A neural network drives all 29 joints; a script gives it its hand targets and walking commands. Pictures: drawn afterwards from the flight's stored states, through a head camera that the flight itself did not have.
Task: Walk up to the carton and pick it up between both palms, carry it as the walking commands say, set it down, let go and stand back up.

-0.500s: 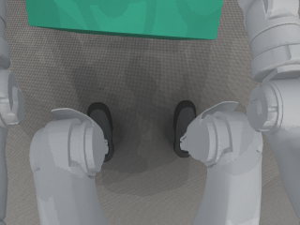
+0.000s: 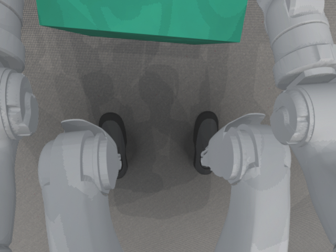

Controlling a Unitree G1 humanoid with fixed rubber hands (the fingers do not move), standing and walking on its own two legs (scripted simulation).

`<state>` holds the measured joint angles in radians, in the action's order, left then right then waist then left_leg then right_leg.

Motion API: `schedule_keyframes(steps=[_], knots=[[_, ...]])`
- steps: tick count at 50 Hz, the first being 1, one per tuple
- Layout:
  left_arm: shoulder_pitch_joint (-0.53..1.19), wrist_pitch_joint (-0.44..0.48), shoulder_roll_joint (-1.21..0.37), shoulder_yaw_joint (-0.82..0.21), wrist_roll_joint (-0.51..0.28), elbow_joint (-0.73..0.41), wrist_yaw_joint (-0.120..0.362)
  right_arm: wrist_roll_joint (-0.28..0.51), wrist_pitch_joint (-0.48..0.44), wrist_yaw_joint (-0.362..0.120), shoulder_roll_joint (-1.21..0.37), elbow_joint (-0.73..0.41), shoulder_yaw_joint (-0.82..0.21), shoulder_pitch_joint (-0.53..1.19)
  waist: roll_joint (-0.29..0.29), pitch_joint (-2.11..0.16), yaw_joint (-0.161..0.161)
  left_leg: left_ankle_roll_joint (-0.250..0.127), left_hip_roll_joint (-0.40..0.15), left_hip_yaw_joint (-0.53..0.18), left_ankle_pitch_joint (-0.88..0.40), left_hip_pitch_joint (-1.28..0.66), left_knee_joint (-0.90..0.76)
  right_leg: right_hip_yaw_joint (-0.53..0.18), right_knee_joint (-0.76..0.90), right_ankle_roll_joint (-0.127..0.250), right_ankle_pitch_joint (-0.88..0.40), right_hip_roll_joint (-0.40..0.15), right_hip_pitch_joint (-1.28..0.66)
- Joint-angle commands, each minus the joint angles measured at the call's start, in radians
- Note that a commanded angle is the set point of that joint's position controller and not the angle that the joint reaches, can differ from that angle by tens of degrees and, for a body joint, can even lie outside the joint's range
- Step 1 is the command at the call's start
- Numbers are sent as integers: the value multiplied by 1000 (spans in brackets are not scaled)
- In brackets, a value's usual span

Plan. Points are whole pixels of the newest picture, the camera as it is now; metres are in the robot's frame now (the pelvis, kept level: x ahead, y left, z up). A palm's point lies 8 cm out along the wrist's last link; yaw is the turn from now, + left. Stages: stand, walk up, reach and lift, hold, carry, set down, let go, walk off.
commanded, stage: reach and lift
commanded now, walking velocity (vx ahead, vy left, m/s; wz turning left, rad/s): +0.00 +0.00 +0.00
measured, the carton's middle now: out of the picture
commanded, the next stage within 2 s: none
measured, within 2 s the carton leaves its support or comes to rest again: leaves its support in 1.04 s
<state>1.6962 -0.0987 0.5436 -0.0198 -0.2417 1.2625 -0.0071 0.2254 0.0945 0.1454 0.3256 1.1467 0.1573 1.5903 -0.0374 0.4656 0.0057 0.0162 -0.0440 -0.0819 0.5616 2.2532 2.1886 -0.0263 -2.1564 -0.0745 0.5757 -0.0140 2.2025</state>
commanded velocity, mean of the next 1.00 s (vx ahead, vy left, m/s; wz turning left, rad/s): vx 0.00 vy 0.00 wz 0.00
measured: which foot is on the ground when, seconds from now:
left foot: down 0.00-1.00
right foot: down 0.00-1.00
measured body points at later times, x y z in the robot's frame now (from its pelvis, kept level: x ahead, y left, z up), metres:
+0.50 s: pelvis +0.00 +0.00 +0.00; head +0.39 +0.05 +0.21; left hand +0.59 +0.23 -0.18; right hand +0.59 -0.13 -0.18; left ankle +0.11 +0.13 -0.34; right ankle +0.12 -0.14 -0.34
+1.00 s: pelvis +0.01 +0.00 -0.01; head +0.39 +0.05 +0.22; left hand +0.59 +0.23 -0.18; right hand +0.59 -0.14 -0.18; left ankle +0.11 +0.13 -0.34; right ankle +0.12 -0.14 -0.34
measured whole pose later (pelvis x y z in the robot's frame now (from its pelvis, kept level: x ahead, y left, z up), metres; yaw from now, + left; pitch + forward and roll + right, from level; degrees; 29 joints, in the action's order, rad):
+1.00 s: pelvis +0.01 +0.00 -0.01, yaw +0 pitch +38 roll -4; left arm 1.59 -0.26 0.47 0.08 -0.11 1.03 0.02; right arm 0.12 0.25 0.12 0.28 0.93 0.31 1.49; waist -0.04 0.40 -0.01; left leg 0.01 -0.03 -0.08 0.57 2.30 2.21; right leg -0.04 -2.18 -0.08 0.59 0.00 2.25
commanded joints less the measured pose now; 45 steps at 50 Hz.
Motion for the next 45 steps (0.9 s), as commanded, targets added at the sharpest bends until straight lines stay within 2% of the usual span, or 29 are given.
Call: schedule_keyframes(steps=[1,7,12,16,19,23,26,29,34,42,45], knots=[[310,21,103,5,1,-107,-11,-10,-24,10,114,-101,12,270,112,-1311,14,11,39,94,-335,-691,-172,136,119,19,-324,73,-582],[317,23,23,-34,-20,-125,-12,-19,-34,15,62,-111,3,281,119,-1307,37,15,54,96,-354,-708,-176,138,125,24,-344,84,-591],[316,23,-57,-56,-23,-136,-5,-1,-39,-3,-10,-120,-30,299,116,-1290,27,11,62,95,-376,-718,-182,138,126,25,-359,87,-581],[342,17,-190,-77,-21,-152,23,9,-35,-33,-127,-136,-62,348,113,-1282,31,8,69,96,-379,-711,-183,141,127,27,-363,93,-579],[383,6,-372,-104,-12,-171,68,8,-24,-79,-297,-157,-92,409,118,-1275,30,7,74,98,-371,-706,-179,141,124,32,-354,101,-575],[413,-34,-703,-115,24,-201,175,-12,14,-178,-598,-212,-127,516,112,-1238,13,6,83,116,-340,-666,-174,149,112,40,-314,112,-556],[378,-68,-816,-91,52,-214,235,-38,49,-231,-687,-243,-112,505,108,-1200,9,0,87,126,-313,-629,-166,157,104,44,-282,112,-517],[353,-96,-880,-80,71,-240,272,-58,82,-264,-740,-269,-102,479,111,-1178,12,-6,89,131,-289,-611,-160,162,102,46,-247,112,-476],[328,-128,-939,-86,73,-273,307,-67,117,-290,-795,-293,-109,453,108,-1151,7,-14,91,136,-261,-584,-156,168,98,50,-209,113,-451],[325,-141,-989,-111,54,-320,324,-39,123,-298,-844,-329,-130,474,123,-1199,1,-13,91,136,-323,-623,-148,172,96,54,-246,117,-434],[347,-141,-1005,-128,42,-368,321,-23,121,-295,-860,-377,-150,507,128,-1292,-1,-12,91,137,-370,-672,-146,173,97,55,-286,119,-464]])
